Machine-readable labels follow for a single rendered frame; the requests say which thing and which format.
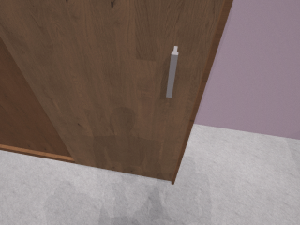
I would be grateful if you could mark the handle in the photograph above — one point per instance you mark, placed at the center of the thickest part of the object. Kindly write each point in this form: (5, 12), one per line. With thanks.
(172, 70)

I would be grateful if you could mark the wardrobe door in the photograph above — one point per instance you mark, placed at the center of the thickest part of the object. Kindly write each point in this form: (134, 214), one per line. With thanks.
(23, 121)
(100, 71)

